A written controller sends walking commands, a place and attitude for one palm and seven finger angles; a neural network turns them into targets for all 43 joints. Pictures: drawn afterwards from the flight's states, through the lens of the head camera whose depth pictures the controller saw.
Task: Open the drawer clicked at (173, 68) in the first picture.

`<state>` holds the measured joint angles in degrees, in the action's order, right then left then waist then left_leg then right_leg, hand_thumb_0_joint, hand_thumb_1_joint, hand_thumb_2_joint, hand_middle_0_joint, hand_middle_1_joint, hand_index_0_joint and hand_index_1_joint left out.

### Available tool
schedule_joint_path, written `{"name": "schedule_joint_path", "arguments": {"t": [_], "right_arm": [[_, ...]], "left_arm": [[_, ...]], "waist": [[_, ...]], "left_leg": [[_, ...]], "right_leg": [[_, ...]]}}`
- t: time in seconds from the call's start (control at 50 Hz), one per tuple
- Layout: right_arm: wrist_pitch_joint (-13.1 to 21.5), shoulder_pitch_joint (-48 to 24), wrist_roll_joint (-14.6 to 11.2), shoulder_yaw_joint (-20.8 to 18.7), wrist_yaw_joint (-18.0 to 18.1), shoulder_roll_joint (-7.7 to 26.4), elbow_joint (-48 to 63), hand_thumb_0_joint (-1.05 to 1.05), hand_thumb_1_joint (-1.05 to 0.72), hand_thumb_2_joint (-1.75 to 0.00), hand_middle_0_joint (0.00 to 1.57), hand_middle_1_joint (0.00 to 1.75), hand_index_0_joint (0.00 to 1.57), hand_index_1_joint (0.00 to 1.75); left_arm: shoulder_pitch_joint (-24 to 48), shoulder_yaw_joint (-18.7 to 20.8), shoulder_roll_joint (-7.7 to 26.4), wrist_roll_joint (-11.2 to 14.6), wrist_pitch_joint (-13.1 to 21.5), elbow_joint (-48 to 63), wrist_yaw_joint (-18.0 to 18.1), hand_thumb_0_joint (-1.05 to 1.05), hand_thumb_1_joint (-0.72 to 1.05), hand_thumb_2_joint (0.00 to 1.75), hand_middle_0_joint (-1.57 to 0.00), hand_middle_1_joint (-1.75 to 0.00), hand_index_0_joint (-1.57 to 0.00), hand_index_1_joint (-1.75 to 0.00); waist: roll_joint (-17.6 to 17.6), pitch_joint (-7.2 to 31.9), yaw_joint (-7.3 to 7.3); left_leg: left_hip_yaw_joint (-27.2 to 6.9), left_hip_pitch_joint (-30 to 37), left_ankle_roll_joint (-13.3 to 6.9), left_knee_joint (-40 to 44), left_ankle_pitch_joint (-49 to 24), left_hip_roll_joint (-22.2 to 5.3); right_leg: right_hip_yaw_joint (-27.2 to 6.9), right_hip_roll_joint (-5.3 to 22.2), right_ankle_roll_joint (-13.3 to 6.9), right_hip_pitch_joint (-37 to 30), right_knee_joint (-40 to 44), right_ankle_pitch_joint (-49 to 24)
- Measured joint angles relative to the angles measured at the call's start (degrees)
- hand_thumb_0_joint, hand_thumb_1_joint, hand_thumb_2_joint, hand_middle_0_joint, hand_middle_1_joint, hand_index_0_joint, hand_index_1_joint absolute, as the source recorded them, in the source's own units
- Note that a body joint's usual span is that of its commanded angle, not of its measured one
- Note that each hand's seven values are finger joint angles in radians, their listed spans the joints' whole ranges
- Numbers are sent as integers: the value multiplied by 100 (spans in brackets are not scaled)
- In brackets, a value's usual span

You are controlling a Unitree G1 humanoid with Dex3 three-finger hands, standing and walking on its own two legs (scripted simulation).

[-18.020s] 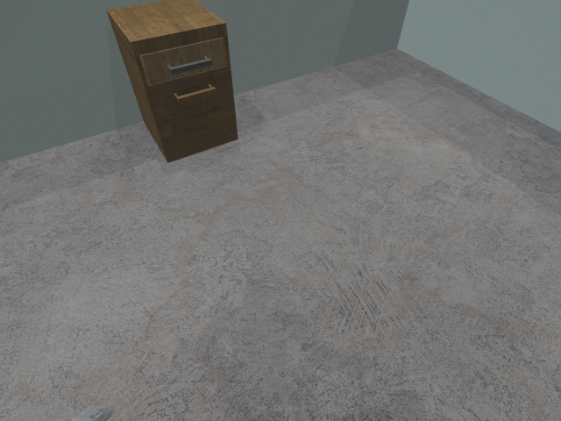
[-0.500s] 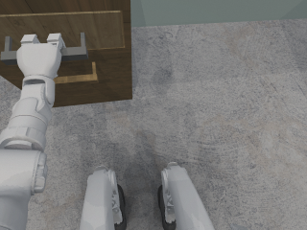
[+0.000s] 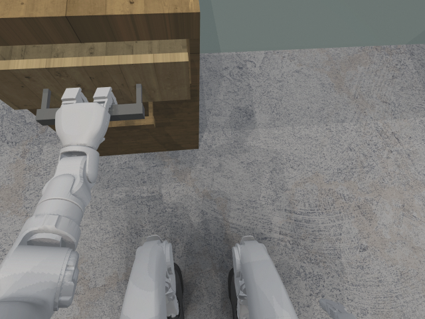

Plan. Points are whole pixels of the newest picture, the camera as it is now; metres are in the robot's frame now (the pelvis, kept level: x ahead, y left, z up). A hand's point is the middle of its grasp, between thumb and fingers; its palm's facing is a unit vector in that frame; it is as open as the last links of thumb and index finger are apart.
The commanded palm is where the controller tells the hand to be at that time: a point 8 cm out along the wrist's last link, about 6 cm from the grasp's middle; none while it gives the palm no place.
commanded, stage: pull the drawer open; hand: left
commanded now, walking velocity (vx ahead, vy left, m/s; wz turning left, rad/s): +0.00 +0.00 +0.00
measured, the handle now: (93, 103) +0.52 +0.23 -0.05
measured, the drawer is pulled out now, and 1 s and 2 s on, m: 0.05 0.15 0.26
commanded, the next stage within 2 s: none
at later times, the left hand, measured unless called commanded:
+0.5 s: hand (96, 157) +0.41 +0.22 -0.08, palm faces -0.02 -0.07 -1.00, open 5.6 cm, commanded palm +0.38 +0.22 -0.03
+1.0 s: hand (95, 184) +0.36 +0.22 -0.07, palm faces -0.02 -0.07 -1.00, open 5.6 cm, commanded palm +0.33 +0.22 -0.03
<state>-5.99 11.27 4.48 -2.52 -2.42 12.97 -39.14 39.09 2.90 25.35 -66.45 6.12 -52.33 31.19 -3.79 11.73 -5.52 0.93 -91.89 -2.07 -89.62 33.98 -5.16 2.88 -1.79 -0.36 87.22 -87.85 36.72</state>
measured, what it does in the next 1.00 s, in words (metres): stands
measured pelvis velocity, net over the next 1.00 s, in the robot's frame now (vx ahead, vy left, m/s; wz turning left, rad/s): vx -0.01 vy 0.00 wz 0.02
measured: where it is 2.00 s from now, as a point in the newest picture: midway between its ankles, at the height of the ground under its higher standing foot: (207, 309)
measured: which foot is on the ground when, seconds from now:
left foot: down 0.00-1.00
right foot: down 0.00-1.00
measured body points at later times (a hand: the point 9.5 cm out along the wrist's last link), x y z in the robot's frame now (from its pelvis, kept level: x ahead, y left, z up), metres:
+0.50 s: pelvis -0.01 +0.00 +0.01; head +0.17 +0.00 +0.42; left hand +0.41 +0.22 -0.02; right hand +0.09 -0.26 -0.14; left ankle +0.05 +0.11 -0.55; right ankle +0.03 -0.12 -0.55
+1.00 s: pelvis -0.01 +0.00 +0.01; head +0.16 +0.00 +0.43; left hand +0.36 +0.22 -0.02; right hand +0.13 -0.25 -0.14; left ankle +0.05 +0.11 -0.55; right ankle +0.03 -0.12 -0.55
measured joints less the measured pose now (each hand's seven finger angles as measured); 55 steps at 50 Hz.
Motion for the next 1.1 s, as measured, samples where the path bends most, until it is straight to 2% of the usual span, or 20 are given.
{"name": "schedule_joint_path", "arguments": {"t": [0.24, 0.5, 1.1], "right_arm": [[7, -185, -1, -37, 2, 31, 41, 0, -90, -90, 20, 30, 20, 30], [-1, -173, -16, -52, 24, 1, 3, 0, -90, -90, 20, 30, 20, 30], [-16, -493, -10, -104, 30, -5, 100, 0, -90, -90, 20, 30, 20, 30]], "left_arm": [[-396, -100, -228, -71, 58, 86, 305, 1, 71, 79, -33, -135, -40, -135], [-866, -109, -372, -65, 83, 363, 405, 2, 71, 79, -33, -135, -40, -135], [-2192, -411, -761, -118, -48, 1320, 701, 2, 71, 79, -32, -135, -42, -135]], "waist": [[22, 40, 113], [15, 46, 176], [64, 76, 402]], "left_leg": [[-1, 141, 18, 58, -43, 41], [37, 271, 20, 114, -79, 42], [55, 604, 39, 264, -113, 80]], "right_leg": [[3, 36, -18, -135, 15, -4], [-36, 35, -21, -233, 39, -37], [-57, 59, -36, -547, 148, -46]]}}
